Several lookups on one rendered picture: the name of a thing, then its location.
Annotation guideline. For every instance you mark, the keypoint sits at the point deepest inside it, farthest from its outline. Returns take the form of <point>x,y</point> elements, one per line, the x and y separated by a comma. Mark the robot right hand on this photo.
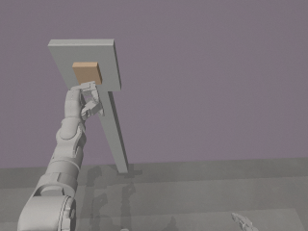
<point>244,223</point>

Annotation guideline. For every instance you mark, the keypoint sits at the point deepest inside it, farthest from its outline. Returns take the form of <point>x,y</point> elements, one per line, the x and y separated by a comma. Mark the robot left hand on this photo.
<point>76,106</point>

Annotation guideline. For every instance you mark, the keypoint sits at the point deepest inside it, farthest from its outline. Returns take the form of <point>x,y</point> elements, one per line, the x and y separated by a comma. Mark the left robot forearm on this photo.
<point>61,175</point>

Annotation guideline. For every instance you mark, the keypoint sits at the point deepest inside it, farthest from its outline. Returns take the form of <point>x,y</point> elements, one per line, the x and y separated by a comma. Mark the button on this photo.
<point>87,72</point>

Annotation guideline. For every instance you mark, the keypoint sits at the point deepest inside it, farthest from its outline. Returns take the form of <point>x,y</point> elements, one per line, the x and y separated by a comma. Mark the robot left upper arm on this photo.
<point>49,213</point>

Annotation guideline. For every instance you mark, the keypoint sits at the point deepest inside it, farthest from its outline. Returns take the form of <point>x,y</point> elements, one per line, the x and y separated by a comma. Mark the panel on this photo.
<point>65,53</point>

